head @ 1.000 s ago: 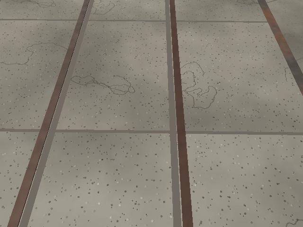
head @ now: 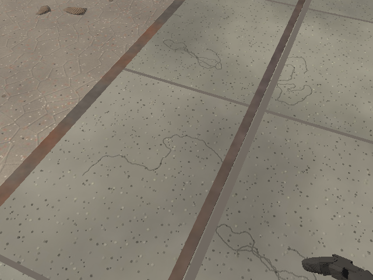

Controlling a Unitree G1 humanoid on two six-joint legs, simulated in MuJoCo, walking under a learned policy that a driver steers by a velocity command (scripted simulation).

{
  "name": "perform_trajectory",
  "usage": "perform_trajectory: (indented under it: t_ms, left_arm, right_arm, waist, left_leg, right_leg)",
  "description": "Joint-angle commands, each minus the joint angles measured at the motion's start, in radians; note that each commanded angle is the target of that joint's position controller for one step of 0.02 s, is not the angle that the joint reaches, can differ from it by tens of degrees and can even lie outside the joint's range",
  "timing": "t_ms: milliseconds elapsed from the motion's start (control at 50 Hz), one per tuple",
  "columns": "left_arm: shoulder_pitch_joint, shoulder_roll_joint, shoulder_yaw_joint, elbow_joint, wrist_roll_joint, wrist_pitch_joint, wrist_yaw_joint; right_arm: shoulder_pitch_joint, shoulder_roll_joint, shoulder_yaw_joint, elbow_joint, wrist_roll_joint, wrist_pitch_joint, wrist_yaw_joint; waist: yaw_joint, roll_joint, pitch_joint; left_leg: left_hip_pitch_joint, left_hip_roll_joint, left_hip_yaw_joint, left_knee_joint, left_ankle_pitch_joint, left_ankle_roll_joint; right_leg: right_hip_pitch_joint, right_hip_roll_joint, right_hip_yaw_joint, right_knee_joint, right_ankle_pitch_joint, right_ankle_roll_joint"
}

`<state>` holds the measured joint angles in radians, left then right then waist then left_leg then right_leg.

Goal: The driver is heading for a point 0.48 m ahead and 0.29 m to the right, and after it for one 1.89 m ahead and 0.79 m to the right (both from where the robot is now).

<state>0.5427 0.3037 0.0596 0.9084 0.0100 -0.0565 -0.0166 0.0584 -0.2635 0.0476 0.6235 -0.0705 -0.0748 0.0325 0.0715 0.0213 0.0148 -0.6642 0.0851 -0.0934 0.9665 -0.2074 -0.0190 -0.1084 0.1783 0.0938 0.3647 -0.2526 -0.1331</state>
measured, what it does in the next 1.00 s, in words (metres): walks ahead, turning right: left foot, then right foot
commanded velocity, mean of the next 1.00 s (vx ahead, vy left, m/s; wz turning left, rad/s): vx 1.00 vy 0.00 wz -0.91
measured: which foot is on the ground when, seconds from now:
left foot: up 0.00-0.16, down 0.18-0.60, up 0.62-0.98, down 1.00-1.00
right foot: down 0.00-0.16, up 0.18-0.58, down 0.60-1.00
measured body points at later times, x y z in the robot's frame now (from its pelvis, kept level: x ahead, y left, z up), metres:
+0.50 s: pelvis +0.48 +0.01 -0.02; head +0.50 +0.00 +0.43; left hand +0.83 +0.11 -0.06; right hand +0.28 -0.22 -0.14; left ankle +0.35 +0.18 -0.74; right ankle +0.60 -0.14 -0.68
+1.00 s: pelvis +0.90 -0.22 -0.03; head +0.93 -0.24 +0.42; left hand +1.14 -0.02 -0.14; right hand +0.88 -0.56 -0.07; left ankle +1.12 -0.25 -0.74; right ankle +0.70 -0.12 -0.73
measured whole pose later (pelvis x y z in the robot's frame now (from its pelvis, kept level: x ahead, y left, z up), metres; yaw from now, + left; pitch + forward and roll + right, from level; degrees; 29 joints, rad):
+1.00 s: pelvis +0.90 -0.22 -0.03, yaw -55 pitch +2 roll -1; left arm 0.46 0.36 0.08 0.82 0.01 -0.06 -0.01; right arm 0.02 -0.30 0.01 0.57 -0.03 -0.07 0.00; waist 0.11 -0.01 0.02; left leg -0.52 0.06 -0.06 0.54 -0.09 -0.02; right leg 0.07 0.17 0.28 0.51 -0.50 -0.14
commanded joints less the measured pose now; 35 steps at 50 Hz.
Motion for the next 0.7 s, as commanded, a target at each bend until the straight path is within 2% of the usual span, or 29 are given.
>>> perform_trajectory:
  t_ms: [20, 60, 100, 120, 140, 160, 180, 200, 220, 240, 260, 280, 300, 340, 380, 420, 460, 480, 500, 520, 540, 560, 580, 600, 620, 640, 660, 680, 700]
  left_arm:
    - [-0.147, 0.167, 0.046, -0.117, -0.015, -0.040, -0.002]
    - [-0.106, 0.187, 0.057, -0.106, -0.028, -0.043, -0.009]
    - [-0.070, 0.197, 0.064, -0.095, -0.025, -0.034, -0.001]
    - [-0.062, 0.209, 0.067, -0.091, -0.020, -0.030, 0.005]
    - [-0.065, 0.234, 0.072, -0.088, -0.011, -0.027, 0.006]
    - [-0.105, 0.246, 0.074, -0.096, -0.008, -0.031, 0.002]
    - [-0.136, 0.161, 0.052, -0.123, -0.004, -0.044, 0.002]
    - [-0.050, 0.002, 0.011, -0.173, -0.049, -0.042, 0.008]
    - [-0.098, 0.069, 0.006, -0.183, -0.028, -0.026, 0.013]
    - [-0.206, 0.113, 0.016, -0.177, -0.008, -0.013, 0.010]
    - [-0.262, 0.108, 0.017, -0.181, 0.004, -0.005, -0.003]
    - [-0.309, 0.094, 0.017, -0.187, 0.015, 0.005, -0.019]
    - [-0.303, 0.067, 0.013, -0.204, 0.021, 0.021, -0.033]
    - [-0.367, 0.021, -0.002, -0.243, 0.021, 0.048, -0.046]
    - [-0.443, 0.005, -0.019, -0.301, 0.025, 0.055, -0.060]
    - [-0.503, 0.012, -0.031, -0.342, 0.022, 0.055, -0.074]
    - [-0.573, 0.026, -0.041, -0.362, 0.021, 0.055, -0.089]
    - [-0.602, 0.024, -0.045, -0.367, 0.020, 0.053, -0.094]
    - [-0.601, 0.033, -0.045, -0.361, 0.020, 0.052, -0.094]
    - [-0.566, 0.048, -0.041, -0.345, 0.020, 0.050, -0.090]
    - [-0.499, 0.070, -0.033, -0.322, 0.020, 0.048, -0.083]
    - [-0.364, 0.106, -0.017, -0.284, 0.021, 0.045, -0.074]
    - [-0.154, 0.149, 0.008, -0.220, 0.022, 0.042, -0.058]
    - [-0.024, 0.193, 0.039, -0.158, 0.012, 0.041, -0.030]
    - [-0.101, 0.280, 0.064, -0.163, -0.008, 0.056, -0.003]
    - [-0.138, 0.364, 0.080, -0.221, 0.022, 0.068, -0.001]
    - [-0.130, 0.313, 0.080, -0.232, 0.015, 0.072, 0.011]
    - [-0.167, 0.257, 0.068, -0.211, 0.013, 0.064, 0.020]
    - [-0.201, 0.225, 0.059, -0.199, 0.011, 0.048, 0.024]
  right_arm:
    - [-0.118, -0.075, -0.007, -0.099, 0.029, -0.004, 0.014]
    - [-0.132, -0.089, -0.015, -0.099, 0.039, -0.005, 0.009]
    - [-0.130, -0.116, -0.027, -0.098, 0.035, -0.010, -0.003]
    - [-0.087, -0.139, -0.039, -0.085, 0.033, -0.014, -0.012]
    - [0.025, -0.173, -0.059, -0.053, 0.035, -0.019, -0.025]
    - [0.197, -0.208, -0.080, -0.013, 0.033, -0.025, -0.041]
    - [0.426, -0.288, -0.115, 0.014, 0.011, -0.029, -0.065]
    - [0.427, -0.358, -0.132, 0.020, -0.025, -0.021, -0.065]
    - [0.357, -0.321, -0.142, 0.026, 0.003, -0.008, -0.061]
    - [0.279, -0.211, -0.120, 0.016, 0.010, -0.007, -0.057]
    - [0.257, -0.157, -0.108, 0.033, 0.010, -0.007, -0.051]
    - [0.272, -0.135, -0.102, 0.058, 0.008, -0.008, -0.051]
    - [0.295, -0.118, -0.096, 0.088, 0.014, -0.015, -0.052]
    - [0.337, -0.068, -0.085, 0.139, 0.041, -0.033, -0.037]
    - [0.321, -0.070, -0.086, 0.155, 0.050, -0.046, -0.030]
    - [0.274, -0.094, -0.091, 0.160, 0.046, -0.056, -0.034]
    - [0.276, -0.119, -0.095, 0.175, 0.044, -0.060, -0.038]
    - [0.300, -0.137, -0.098, 0.186, 0.044, -0.061, -0.040]
    - [0.331, -0.162, -0.102, 0.192, 0.043, -0.060, -0.044]
    - [0.353, -0.196, -0.110, 0.193, 0.043, -0.052, -0.050]
    - [0.357, -0.231, -0.119, 0.188, 0.043, -0.040, -0.060]
    - [0.334, -0.260, -0.127, 0.179, 0.039, -0.023, -0.067]
    - [0.284, -0.275, -0.131, 0.157, 0.036, -0.008, -0.068]
    - [0.274, -0.253, -0.131, 0.151, 0.026, 0.003, -0.056]
    - [0.272, -0.123, -0.099, 0.111, 0.010, -0.002, -0.038]
    - [0.321, -0.150, -0.096, -0.009, 0.039, -0.020, -0.041]
    - [0.221, -0.192, -0.092, -0.024, 0.030, -0.044, -0.039]
    - [0.202, -0.194, -0.088, -0.018, 0.033, -0.053, -0.038]
    - [0.185, -0.183, -0.085, -0.010, 0.019, -0.046, -0.041]
  waist:
    - [-0.048, -0.048, 0.120]
    - [-0.016, -0.057, 0.079]
    - [-0.002, -0.060, 0.042]
    - [-0.021, -0.062, -0.002]
    - [-0.076, -0.052, -0.088]
    - [-0.178, -0.044, -0.180]
    - [-0.271, 0.033, -0.319]
    - [-0.183, 0.315, -0.437]
    - [-0.162, 0.293, -0.366]
    - [-0.172, 0.150, -0.209]
    - [-0.163, 0.060, -0.115]
    - [-0.154, 0.041, -0.062]
    - [-0.125, 0.099, -0.044]
    - [-0.103, 0.101, -0.008]
    - [-0.078, 0.085, 0.018]
    - [-0.046, 0.084, 0.059]
    - [-0.045, 0.024, 0.111]
    - [-0.051, 0.010, 0.125]
    - [-0.047, 0.011, 0.108]
    - [-0.024, 0.035, 0.072]
    - [0.020, 0.065, 0.021]
    - [0.098, 0.079, -0.053]
    - [0.193, 0.085, -0.139]
    - [0.215, -0.002, -0.184]
    - [0.104, -0.241, -0.109]
    - [0.039, -0.250, -0.327]
    - [0.071, -0.069, -0.263]
    - [0.012, 0.013, -0.082]
    - [-0.042, 0.069, -0.008]
  left_leg:
    - [0.273, -0.026, 0.090, -0.279, 0.252, -0.029]
    - [0.335, -0.049, 0.097, -0.350, 0.355, -0.019]
    - [0.338, -0.070, 0.089, -0.431, 0.295, -0.010]
    - [0.393, -0.093, 0.090, -0.455, 0.216, -0.001]
    - [0.517, -0.122, 0.099, -0.461, 0.112, 0.011]
    - [0.729, -0.077, 0.074, -0.442, 0.061, 0.026]
    - [0.962, 0.127, -0.120, -0.440, -0.282, 0.059]
    - [1.150, 0.424, -0.650, -0.624, -0.563, 0.140]
    - [1.059, 0.401, -0.773, -0.706, -0.647, 0.167]
    - [0.925, 0.337, -0.559, -0.693, -0.539, 0.147]
    - [0.811, 0.289, -0.385, -0.687, -0.317, 0.134]
    - [0.741, 0.237, -0.248, -0.700, -0.146, 0.111]
    - [0.704, 0.228, -0.171, -0.698, -0.035, 0.104]
    - [0.683, 0.210, -0.039, -0.710, 0.174, 0.083]
    - [0.637, 0.196, 0.080, -0.751, 0.304, 0.071]
    - [0.574, 0.163, 0.196, -0.805, 0.355, 0.061]
    - [0.541, 0.124, 0.303, -0.852, 0.440, 0.046]
    - [0.542, 0.112, 0.343, -0.846, 0.587, 0.035]
    - [0.577, 0.111, 0.365, -0.799, 0.836, 0.026]
    - [0.628, 0.121, 0.373, -0.719, 1.056, 0.019]
    - [0.659, 0.140, 0.369, -0.604, 1.213, 0.011]
    - [0.645, 0.161, 0.357, -0.413, 1.298, 0.014]
    - [0.554, 0.180, 0.330, -0.150, 1.278, 0.027]
    - [0.360, 0.103, 0.324, 0.207, 0.724, 0.026]
    - [0.056, -0.080, 0.314, 0.619, -0.255, 0.003]
    - [-0.215, -0.113, 0.085, 0.784, -0.307, -0.017]
    - [-0.273, -0.060, 0.001, 0.686, -0.211, -0.011]
    - [-0.251, -0.020, 0.003, 0.560, -0.157, -0.008]
    - [-0.172, 0.009, 0.007, 0.474, -0.166, -0.017]
  right_leg:
    - [-0.394, -0.192, 0.264, -0.294, 0.086, -0.124]
    - [-0.293, -0.212, 0.276, -0.263, 0.261, -0.093]
    - [-0.130, -0.222, 0.285, -0.162, 0.404, -0.060]
    - [-0.068, -0.224, 0.284, -0.062, 0.549, -0.041]
    - [-0.034, -0.209, 0.264, 0.111, 0.686, -0.018]
    - [-0.119, -0.172, 0.244, 0.345, 0.654, 0.004]
    - [-0.266, -0.126, 0.176, 0.668, 0.399, 0.007]
    - [-0.559, -0.038, 0.063, 0.970, -0.274, 0.032]
    - [-0.682, -0.124, 0.020, 1.057, -0.172, 0.015]
    - [-0.711, -0.182, -0.004, 1.027, -0.074, 0.016]
    - [-0.691, -0.214, -0.013, 0.978, -0.027, 0.023]
    - [-0.672, -0.236, -0.016, 0.953, -0.022, 0.029]
    - [-0.663, -0.250, -0.019, 0.940, -0.024, 0.036]
    - [-0.708, -0.274, -0.038, 0.940, -0.026, 0.037]
    - [-0.721, -0.278, -0.071, 0.883, 0.056, 0.035]
    - [-0.681, -0.275, -0.100, 0.754, 0.168, 0.034]
    - [-0.588, -0.247, -0.186, 0.563, 0.245, 0.015]
    - [-0.524, -0.217, -0.240, 0.485, 0.259, -0.003]
    - [-0.453, -0.172, -0.284, 0.444, 0.260, -0.021]
    - [-0.389, -0.132, -0.307, 0.426, 0.237, -0.036]
    - [-0.301, -0.099, -0.310, 0.414, 0.198, -0.051]
    - [-0.148, -0.072, -0.293, 0.413, 0.159, -0.073]
    - [0.085, -0.065, -0.235, 0.383, 0.130, -0.112]
    - [0.326, -0.083, -0.141, 0.309, 0.088, -0.144]
    - [0.377, -0.239, 0.133, 0.303, 0.165, -0.188]
    - [0.627, -0.417, 0.622, 0.096, 0.032, -0.386]
    - [0.533, -0.440, 0.731, -0.078, -0.168, -0.354]
    - [0.338, -0.415, 0.670, -0.134, -0.165, -0.312]
    - [0.173, -0.369, 0.587, -0.139, -0.068, -0.283]
Next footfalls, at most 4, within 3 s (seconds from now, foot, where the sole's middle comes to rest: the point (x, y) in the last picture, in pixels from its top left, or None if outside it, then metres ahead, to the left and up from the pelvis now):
0.18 left None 0.39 0.17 -0.78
0.60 right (243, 225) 0.72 -0.14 -0.78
1.00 left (270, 146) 1.14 -0.28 -0.78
1.40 right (358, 149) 1.15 -0.69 -0.78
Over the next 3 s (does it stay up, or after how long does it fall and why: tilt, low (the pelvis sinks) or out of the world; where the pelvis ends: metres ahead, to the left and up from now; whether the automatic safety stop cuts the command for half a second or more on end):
stays up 1.99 -0.94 -0.02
